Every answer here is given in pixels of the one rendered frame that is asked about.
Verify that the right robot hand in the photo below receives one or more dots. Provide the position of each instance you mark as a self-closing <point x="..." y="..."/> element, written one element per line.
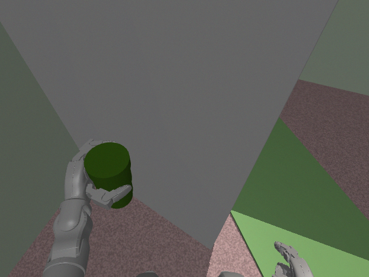
<point x="298" y="266"/>

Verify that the left robot hand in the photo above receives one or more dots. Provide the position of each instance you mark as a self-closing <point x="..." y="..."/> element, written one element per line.
<point x="79" y="185"/>

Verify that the left robot arm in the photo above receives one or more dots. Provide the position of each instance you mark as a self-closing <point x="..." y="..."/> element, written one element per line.
<point x="70" y="251"/>

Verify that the cup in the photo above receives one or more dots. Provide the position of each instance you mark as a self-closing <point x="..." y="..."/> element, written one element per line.
<point x="108" y="166"/>

